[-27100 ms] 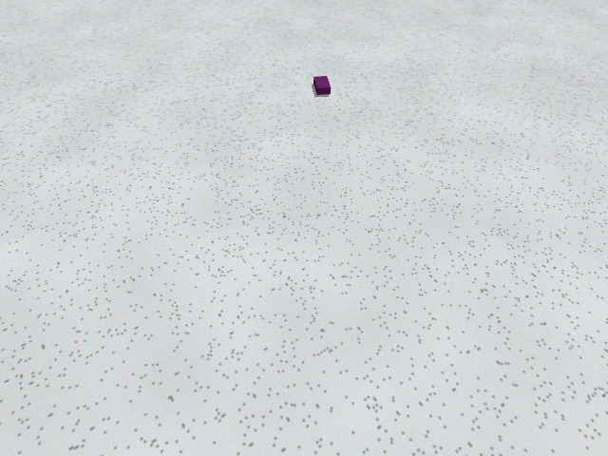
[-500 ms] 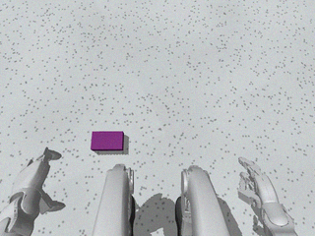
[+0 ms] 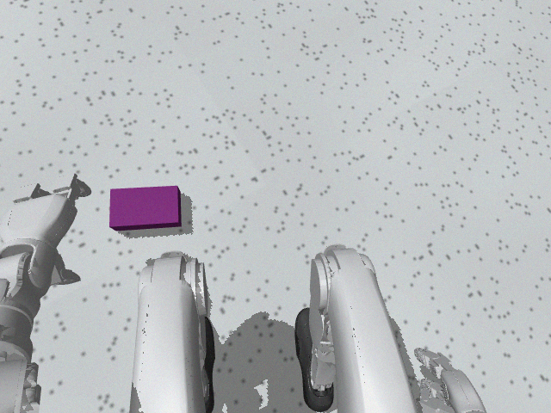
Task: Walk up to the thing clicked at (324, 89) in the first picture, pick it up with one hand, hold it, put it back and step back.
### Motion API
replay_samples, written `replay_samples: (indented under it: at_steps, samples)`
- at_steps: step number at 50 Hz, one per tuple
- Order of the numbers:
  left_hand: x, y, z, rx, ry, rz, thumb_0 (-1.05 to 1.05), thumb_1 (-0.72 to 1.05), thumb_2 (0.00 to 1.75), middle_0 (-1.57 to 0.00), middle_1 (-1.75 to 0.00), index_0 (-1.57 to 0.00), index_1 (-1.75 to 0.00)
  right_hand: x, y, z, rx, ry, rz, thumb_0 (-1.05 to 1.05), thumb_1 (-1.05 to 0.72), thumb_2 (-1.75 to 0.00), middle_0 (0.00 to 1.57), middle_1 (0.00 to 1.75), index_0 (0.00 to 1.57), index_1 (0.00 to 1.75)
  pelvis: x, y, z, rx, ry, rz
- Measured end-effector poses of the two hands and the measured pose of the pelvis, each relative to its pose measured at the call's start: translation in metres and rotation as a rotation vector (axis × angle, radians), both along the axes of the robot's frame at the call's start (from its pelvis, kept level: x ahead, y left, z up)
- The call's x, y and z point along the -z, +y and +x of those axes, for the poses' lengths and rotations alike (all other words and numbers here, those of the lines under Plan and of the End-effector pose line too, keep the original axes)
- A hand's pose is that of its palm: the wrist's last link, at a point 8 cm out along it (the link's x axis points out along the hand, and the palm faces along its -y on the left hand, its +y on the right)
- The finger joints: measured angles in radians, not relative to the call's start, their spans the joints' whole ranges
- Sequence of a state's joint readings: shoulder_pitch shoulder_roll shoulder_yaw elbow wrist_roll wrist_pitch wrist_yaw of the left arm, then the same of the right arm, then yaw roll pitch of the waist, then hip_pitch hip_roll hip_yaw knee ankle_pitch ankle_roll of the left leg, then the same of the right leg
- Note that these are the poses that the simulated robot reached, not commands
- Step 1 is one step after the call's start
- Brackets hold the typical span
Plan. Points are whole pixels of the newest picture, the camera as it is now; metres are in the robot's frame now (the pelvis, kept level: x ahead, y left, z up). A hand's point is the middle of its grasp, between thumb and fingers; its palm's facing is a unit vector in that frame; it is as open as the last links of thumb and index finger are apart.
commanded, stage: rise first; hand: left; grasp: from above
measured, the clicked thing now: (146, 208) +0.47 +0.25 -0.37
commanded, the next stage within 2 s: none
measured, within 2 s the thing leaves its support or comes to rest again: neither
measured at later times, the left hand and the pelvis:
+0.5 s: hand (85, 222) +0.40 +0.31 -0.21, palm faces -0.46 -0.07 -0.88, open 14.2 cm; pelvis +0.01 +0.00 -0.04, yaw -1 degrees
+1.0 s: hand (95, 217) +0.41 +0.30 -0.23, palm faces -0.44 -0.06 -0.90, open 14.1 cm; pelvis +0.01 +0.00 -0.06, yaw -2 degrees
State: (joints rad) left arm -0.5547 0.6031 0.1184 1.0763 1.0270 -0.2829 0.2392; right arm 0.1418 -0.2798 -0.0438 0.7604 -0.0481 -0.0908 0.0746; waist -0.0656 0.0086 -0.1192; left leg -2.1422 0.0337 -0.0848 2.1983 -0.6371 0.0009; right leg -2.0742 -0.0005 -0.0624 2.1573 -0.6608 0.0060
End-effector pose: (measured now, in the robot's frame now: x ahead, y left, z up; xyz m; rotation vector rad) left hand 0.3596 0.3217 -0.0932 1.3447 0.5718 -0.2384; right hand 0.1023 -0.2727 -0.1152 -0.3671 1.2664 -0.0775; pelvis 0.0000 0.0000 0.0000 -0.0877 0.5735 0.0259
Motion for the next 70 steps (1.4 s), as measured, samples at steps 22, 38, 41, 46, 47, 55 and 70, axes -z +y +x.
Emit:
replay_samples:
  at_steps: [22, 38, 41, 46, 47, 55, 70]
  samples:
    - [0.053, -0.009, 0.04, 0.105, -0.044, 0.11, 0.0, -0.54, 1.04, -0.09, -0.95, -0.08, -0.97, 0.039, 0.006, 0.012, -0.047, 0.052, 0.0, 0.0, -0.9, -0.9, 0.2, 0.3, 0.2, 0.3, 0.038, 0.003, 0.006, 0.012, 0.01, -0.012]
    - [0.075, -0.011, 0.049, 0.134, -0.06, 0.116, 0.0, -0.53, 1.02, -0.09, -0.98, -0.09, -0.99, 0.055, -0.004, -0.004, -0.038, 0.125, -0.017, 0.0, -0.91, -0.9, 0.2, 0.3, 0.2, 0.3, 0.057, -0.001, 0.011, 0.023, 0.005, -0.007]
    - [0.078, -0.012, 0.05, 0.131, -0.063, 0.118, 0.0, -0.53, 1.02, -0.09, -0.98, -0.09, -0.99, 0.056, -0.006, -0.005, -0.035, 0.127, -0.023, 0.0, -0.91, -0.9, 0.2, 0.3, 0.2, 0.3, 0.059, -0.001, 0.012, 0.024, 0.007, -0.006]
    - [0.081, -0.014, 0.053, 0.124, -0.065, 0.125, 0.0, -0.53, 1.02, -0.08, -0.98, -0.08, -0.99, 0.058, -0.007, -0.005, -0.037, 0.128, -0.022, 0.0, -0.91, -0.9, 0.2, 0.3, 0.2, 0.3, 0.061, -0.002, 0.013, 0.024, 0.007, -0.004]
    - [0.082, -0.015, 0.054, 0.123, -0.064, 0.125, 0.0, -0.53, 1.02, -0.08, -0.98, -0.08, -0.99, 0.059, -0.007, -0.005, -0.037, 0.127, -0.021, 0.0, -0.91, -0.9, 0.2, 0.3, 0.2, 0.3, 0.061, -0.002, 0.013, 0.025, 0.008, -0.003]
    - [0.085, -0.017, 0.062, 0.106, -0.068, 0.12, 0.0, -0.52, 1.01, -0.08, -0.99, -0.09, -0.99, 0.061, -0.007, -0.005, -0.046, 0.124, -0.019, 0.0, -0.9, -0.9, 0.2, 0.3, 0.2, 0.3, 0.065, -0.003, 0.013, 0.029, 0.003, -0.006]
    - [0.094, -0.019, 0.063, 0.126, -0.062, 0.107, 0.0, -0.53, 1.03, -0.1, -0.97, -0.09, -0.99, 0.058, -0.005, -0.017, -0.041, 0.143, -0.03, 0.0, -0.9, -0.89, 0.2, 0.3, 0.2, 0.3, 0.068, 0.0, 0.012, 0.034, -0.01, -0.019]
